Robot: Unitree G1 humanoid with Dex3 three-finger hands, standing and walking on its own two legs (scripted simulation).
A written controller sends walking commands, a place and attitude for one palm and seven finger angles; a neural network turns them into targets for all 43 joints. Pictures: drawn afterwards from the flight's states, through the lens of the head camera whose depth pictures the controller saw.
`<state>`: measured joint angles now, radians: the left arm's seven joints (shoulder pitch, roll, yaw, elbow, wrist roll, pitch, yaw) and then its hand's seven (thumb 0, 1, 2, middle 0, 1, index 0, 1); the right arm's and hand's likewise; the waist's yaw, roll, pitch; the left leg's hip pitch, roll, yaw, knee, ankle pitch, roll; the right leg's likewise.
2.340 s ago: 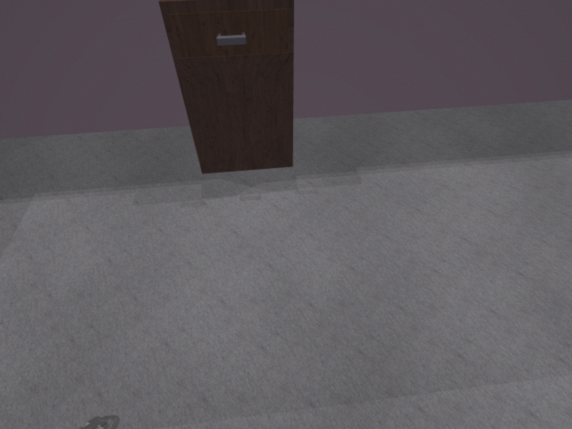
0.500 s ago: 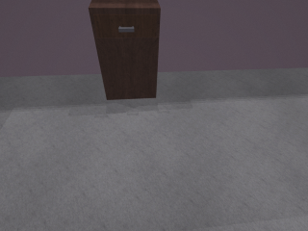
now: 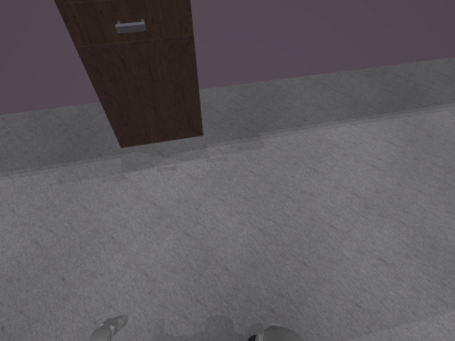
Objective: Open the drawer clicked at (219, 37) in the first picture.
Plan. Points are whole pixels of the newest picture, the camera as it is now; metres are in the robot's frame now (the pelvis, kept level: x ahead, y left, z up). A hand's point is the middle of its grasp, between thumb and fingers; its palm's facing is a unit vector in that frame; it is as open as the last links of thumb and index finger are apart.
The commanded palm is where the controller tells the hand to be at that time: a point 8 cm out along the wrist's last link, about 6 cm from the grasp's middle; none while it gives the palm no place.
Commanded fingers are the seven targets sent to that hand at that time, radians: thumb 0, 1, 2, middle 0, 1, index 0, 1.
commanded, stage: walk to a spot facing it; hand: left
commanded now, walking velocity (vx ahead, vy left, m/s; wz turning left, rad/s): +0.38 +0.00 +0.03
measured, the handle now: (130, 24) +1.20 +0.41 -0.04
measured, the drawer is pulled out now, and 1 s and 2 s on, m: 0.00 0.00 0.00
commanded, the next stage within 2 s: turn to face it in 0.70 s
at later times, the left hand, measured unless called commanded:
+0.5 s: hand (124, 336) +0.15 +0.21 -0.16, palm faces +0.10 -0.99 -0.14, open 7.4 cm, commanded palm none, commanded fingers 0.00 0.90 0.90 -0.20 -0.30 -0.20 -0.30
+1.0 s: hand (172, 185) +0.50 +0.16 -0.14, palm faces +0.01 -0.97 -0.23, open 7.2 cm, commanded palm none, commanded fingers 0.00 0.90 0.90 -0.20 -0.30 -0.20 -0.30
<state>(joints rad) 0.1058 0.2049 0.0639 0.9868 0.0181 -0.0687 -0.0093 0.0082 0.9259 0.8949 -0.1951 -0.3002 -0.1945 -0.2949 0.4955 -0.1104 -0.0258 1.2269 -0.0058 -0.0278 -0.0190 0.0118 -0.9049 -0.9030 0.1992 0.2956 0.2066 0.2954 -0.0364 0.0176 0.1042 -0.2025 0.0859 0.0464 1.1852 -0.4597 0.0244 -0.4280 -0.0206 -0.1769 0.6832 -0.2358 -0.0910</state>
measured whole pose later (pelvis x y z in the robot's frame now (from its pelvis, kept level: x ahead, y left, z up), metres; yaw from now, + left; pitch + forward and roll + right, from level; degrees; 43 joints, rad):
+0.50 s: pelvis +0.21 +0.04 +0.02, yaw +0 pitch -1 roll +0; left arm 0.39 0.17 0.06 1.14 0.03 -0.02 -0.02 0.01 0.92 0.89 -0.20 -0.30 -0.20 -0.30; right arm 0.18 -0.14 -0.04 1.00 -0.03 -0.08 -0.01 0.00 -0.91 -0.90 0.19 0.29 0.20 0.29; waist 0.04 -0.03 0.04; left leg -0.27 0.07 0.20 0.55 -0.26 0.04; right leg -0.39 -0.07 -0.08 1.15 -0.39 -0.02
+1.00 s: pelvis +0.41 -0.01 +0.02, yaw +0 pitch -1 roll +0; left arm 0.16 0.15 0.05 1.03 0.02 -0.05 0.03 0.00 0.94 0.89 -0.20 -0.30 -0.20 -0.30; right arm 0.32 -0.16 -0.04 1.11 -0.02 0.01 -0.01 0.01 -0.91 -0.90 0.19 0.29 0.20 0.29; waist -0.04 0.04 0.05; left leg -0.45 0.11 0.09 1.08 -0.40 -0.02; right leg -0.28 -0.08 -0.21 0.53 -0.23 -0.03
